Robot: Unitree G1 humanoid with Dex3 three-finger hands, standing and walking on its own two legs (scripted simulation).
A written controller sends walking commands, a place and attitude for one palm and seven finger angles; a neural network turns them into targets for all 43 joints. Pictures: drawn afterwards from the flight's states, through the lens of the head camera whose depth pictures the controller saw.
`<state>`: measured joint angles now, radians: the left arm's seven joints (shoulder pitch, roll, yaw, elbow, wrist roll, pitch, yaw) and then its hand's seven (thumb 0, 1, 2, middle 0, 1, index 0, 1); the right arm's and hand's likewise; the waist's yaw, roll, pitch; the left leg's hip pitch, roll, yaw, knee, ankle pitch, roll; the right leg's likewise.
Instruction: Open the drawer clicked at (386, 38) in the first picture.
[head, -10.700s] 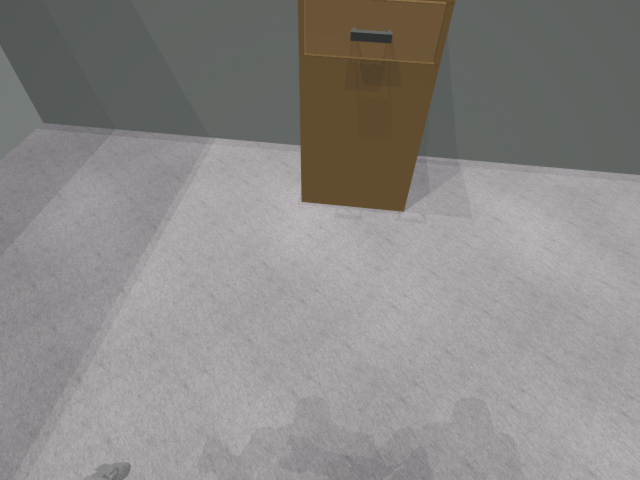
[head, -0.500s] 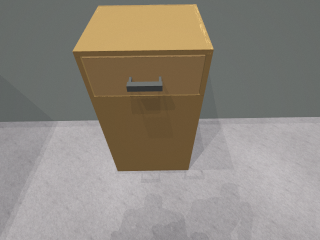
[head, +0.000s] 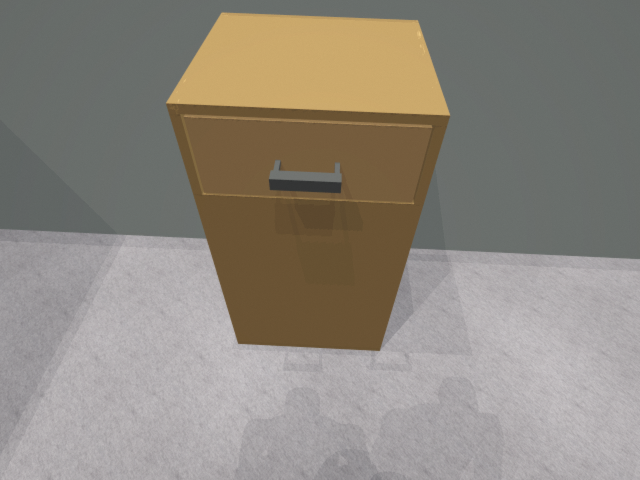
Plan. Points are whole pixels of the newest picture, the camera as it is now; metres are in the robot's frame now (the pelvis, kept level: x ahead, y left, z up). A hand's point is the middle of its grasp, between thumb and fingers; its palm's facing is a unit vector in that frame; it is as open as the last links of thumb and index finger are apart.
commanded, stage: come to a stop and stand still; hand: left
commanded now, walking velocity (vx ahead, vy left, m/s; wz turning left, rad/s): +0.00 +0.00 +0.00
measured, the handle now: (306, 173) +0.63 +0.07 +0.01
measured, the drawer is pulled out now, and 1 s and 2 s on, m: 0.00 0.00 0.00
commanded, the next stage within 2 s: look again from close up in 0.08 s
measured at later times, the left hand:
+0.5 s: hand out of the picture -0.02 +0.21 -0.19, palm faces +0.04 -0.98 -0.18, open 7.4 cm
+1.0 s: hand out of the picture -0.12 +0.19 -0.18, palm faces +0.09 -0.98 -0.15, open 7.4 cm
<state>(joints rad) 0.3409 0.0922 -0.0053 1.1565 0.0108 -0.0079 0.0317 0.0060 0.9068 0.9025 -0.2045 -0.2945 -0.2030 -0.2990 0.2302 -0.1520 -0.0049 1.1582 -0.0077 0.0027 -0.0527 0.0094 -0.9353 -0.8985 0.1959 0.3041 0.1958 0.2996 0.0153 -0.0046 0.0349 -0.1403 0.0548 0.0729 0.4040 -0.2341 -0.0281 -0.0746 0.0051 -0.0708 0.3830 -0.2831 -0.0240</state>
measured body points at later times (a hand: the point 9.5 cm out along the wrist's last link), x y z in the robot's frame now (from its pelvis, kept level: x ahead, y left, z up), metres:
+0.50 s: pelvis -0.04 +0.04 -0.01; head -0.06 +0.05 +0.44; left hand -0.03 +0.26 -0.17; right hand -0.03 -0.19 -0.16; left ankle -0.01 +0.14 -0.74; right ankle -0.05 -0.10 -0.74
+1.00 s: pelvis -0.05 +0.02 -0.01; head -0.06 +0.03 +0.44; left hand -0.13 +0.24 -0.17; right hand -0.04 -0.21 -0.16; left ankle -0.01 +0.13 -0.74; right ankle -0.05 -0.09 -0.74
